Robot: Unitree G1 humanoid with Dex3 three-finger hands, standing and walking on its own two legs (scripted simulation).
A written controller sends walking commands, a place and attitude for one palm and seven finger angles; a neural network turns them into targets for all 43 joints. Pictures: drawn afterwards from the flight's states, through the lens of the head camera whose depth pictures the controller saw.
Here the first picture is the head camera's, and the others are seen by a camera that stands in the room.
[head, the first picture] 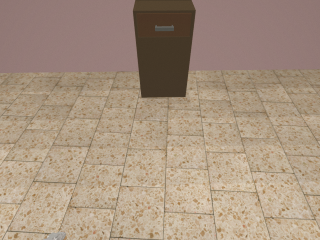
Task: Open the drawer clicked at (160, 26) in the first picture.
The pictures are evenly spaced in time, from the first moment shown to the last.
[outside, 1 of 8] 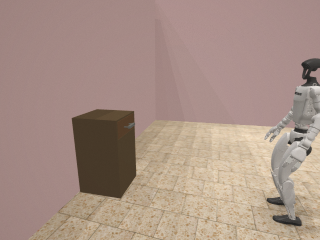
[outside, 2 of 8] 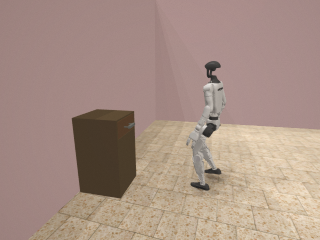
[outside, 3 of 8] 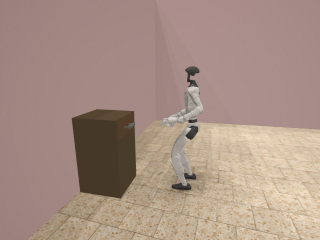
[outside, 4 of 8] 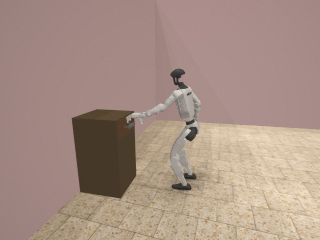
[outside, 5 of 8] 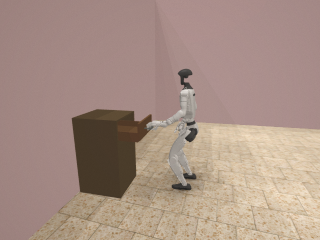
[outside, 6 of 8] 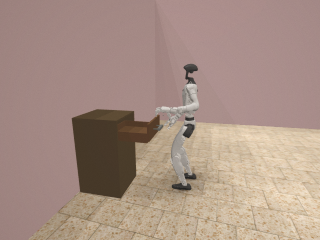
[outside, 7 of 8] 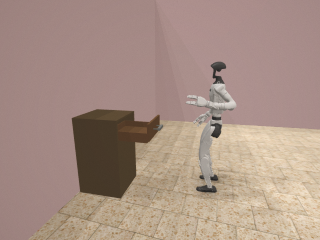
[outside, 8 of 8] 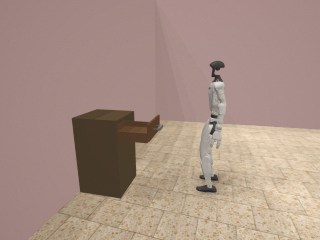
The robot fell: no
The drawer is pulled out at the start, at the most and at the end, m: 0.00 0.30 0.29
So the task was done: yes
